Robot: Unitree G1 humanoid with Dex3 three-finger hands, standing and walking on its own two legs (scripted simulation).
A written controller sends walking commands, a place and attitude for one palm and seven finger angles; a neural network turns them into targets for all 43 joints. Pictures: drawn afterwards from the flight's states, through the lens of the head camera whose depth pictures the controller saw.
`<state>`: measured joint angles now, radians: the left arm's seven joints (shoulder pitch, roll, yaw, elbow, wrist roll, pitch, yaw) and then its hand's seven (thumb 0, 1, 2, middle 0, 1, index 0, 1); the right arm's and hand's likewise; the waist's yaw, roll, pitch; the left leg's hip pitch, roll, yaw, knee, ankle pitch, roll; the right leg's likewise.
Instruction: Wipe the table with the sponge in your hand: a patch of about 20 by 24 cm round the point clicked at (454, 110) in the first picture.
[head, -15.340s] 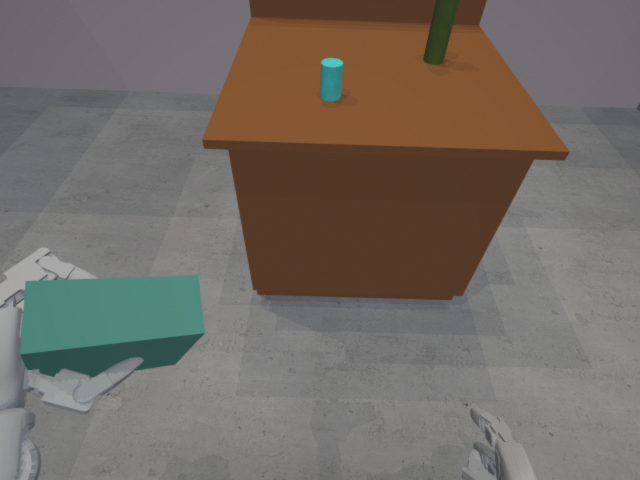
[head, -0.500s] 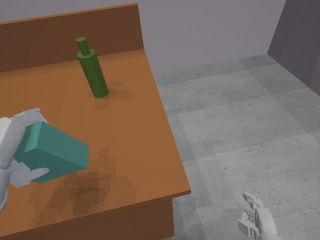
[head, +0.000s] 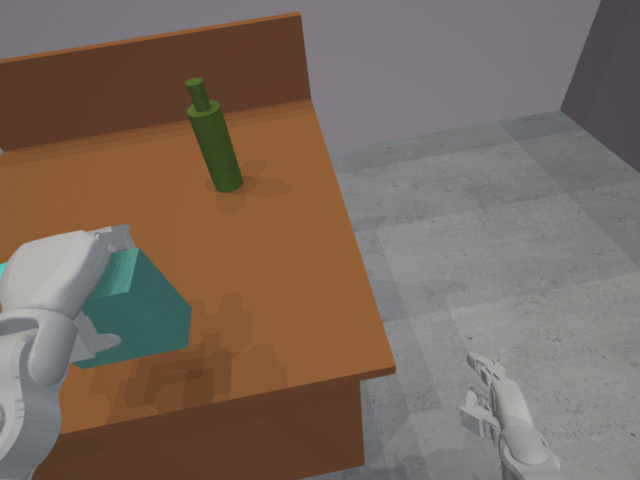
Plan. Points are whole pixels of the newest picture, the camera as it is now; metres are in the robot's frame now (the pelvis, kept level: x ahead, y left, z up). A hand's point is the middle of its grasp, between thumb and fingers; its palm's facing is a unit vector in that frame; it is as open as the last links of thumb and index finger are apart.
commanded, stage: turn the palm down, sponge in hand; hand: left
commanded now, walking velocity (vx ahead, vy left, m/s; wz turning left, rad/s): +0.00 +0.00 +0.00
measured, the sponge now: (119, 322) +0.23 +0.29 +0.11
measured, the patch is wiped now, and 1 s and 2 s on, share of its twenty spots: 0.00 0.00 0.00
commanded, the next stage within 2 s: move the sponge above the wiping area in 0.46 s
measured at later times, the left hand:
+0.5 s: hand (120, 292) +0.24 +0.26 +0.16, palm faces +0.08 -0.02 -1.00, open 9.7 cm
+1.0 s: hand (120, 286) +0.25 +0.28 +0.15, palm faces +0.07 -0.04 -1.00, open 9.7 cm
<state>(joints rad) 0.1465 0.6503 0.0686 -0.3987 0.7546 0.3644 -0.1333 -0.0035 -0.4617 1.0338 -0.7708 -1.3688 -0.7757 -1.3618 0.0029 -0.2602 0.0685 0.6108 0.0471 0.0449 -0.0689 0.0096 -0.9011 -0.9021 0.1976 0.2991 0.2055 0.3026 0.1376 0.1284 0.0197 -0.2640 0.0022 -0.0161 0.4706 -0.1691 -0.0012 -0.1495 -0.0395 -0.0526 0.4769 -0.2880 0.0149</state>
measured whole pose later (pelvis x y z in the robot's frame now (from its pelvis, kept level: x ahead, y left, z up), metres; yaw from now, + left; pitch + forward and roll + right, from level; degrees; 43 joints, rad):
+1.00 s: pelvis +0.02 -0.01 +0.00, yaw -1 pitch -2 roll +0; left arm 0.15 0.62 0.06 -0.31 0.80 0.33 -0.10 0.00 -0.46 1.04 -0.77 -1.37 -0.78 -1.36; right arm 0.03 -0.26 0.05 0.63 0.04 0.04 -0.04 0.01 -0.90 -0.90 0.20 0.30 0.20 0.30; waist 0.13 0.13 0.01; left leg -0.23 0.02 -0.01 0.46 -0.19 -0.02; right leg -0.12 -0.02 -0.05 0.46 -0.31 0.00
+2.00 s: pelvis +0.02 -0.02 +0.00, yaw +0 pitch -2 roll +0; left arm 0.11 0.59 0.04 -0.14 0.84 0.24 -0.07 0.00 -0.46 1.04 -0.77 -1.37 -0.78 -1.36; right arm 0.06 -0.28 0.02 0.65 0.05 0.04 -0.07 0.01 -0.90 -0.90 0.20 0.30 0.20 0.30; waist 0.11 0.12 0.01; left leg -0.24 0.02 -0.03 0.47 -0.19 -0.02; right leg -0.11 -0.01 -0.06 0.46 -0.30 -0.01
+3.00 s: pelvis +0.01 -0.02 +0.00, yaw +0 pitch -3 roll +0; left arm 0.09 0.57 0.02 -0.10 0.87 0.22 -0.04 0.00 -0.46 1.04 -0.77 -1.37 -0.78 -1.36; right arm 0.06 -0.27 0.02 0.66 0.05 0.04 -0.06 0.01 -0.90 -0.90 0.20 0.30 0.20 0.30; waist 0.11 0.12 0.02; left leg -0.23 0.03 -0.03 0.46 -0.18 -0.02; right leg -0.10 -0.01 -0.06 0.44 -0.29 -0.01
